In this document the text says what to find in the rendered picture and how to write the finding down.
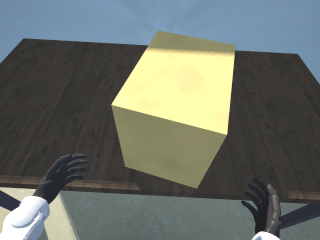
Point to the left robot hand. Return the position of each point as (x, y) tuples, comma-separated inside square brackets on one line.
[(58, 176)]

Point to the carton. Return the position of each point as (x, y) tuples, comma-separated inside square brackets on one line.
[(172, 113)]

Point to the left robot forearm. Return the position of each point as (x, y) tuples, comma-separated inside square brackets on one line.
[(27, 221)]

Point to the right robot hand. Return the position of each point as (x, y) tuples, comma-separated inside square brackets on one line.
[(268, 217)]

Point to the table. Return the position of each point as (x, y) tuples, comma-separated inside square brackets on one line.
[(55, 100)]

